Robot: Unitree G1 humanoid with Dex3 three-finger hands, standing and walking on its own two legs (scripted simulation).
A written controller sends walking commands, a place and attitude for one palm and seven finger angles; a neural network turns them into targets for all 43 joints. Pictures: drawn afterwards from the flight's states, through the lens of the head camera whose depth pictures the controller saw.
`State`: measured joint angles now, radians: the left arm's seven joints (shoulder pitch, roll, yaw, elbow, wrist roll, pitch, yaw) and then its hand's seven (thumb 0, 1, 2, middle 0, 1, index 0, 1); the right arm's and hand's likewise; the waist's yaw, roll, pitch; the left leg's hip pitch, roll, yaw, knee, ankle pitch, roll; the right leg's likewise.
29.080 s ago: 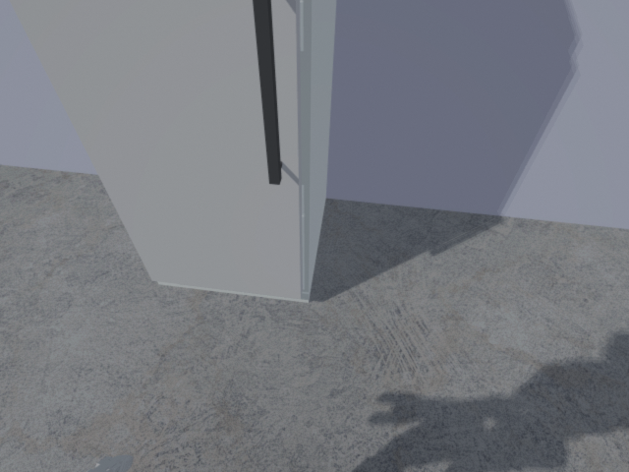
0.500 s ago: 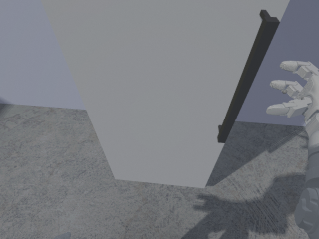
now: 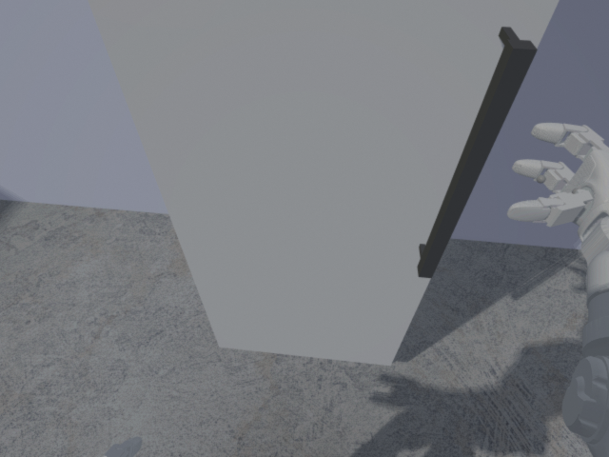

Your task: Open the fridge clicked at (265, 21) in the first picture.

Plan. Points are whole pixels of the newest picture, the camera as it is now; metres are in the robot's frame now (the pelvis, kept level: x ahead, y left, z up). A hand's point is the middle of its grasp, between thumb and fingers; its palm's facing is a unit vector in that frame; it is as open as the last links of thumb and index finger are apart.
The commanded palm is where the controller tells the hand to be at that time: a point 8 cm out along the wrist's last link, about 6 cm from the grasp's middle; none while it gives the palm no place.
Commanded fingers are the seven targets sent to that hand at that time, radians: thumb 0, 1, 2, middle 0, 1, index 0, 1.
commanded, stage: feel for the door with the fingertips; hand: right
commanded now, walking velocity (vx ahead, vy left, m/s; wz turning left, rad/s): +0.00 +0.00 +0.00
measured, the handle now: (456, 180) +0.51 -0.16 +0.12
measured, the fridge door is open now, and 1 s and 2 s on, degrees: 0 0 0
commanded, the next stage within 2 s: slide the fingers in behind the handle in 0.90 s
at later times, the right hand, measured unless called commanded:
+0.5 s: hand (512, 167) +0.45 -0.20 +0.19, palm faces +0.07 +1.00 +0.00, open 14.0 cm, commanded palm +0.43 -0.24 +0.18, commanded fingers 0.00 0.50 -0.30 0.30 1.20 0.30 1.20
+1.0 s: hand (503, 160) +0.47 -0.19 +0.19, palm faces +0.04 +1.00 +0.00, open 13.7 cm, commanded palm +0.45 -0.24 +0.18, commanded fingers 0.00 0.50 -0.30 0.30 1.20 0.30 1.20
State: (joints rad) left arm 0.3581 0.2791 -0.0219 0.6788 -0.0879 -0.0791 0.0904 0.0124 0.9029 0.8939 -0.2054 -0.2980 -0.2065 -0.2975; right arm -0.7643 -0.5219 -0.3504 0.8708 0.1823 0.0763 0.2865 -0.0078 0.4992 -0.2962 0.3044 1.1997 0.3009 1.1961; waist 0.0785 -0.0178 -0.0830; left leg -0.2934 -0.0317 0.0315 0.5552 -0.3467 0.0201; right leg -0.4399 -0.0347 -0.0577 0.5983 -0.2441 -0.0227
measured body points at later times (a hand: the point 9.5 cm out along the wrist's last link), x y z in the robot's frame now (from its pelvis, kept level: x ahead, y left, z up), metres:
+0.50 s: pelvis +0.00 +0.00 +0.00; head +0.01 +0.00 +0.45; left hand +0.07 +0.27 -0.11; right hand +0.44 -0.25 +0.19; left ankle -0.04 +0.11 -0.73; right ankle +0.04 -0.11 -0.73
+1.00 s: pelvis +0.00 +0.00 +0.00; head +0.02 +0.00 +0.45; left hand +0.05 +0.28 -0.11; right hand +0.46 -0.25 +0.19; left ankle -0.04 +0.11 -0.73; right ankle +0.04 -0.11 -0.73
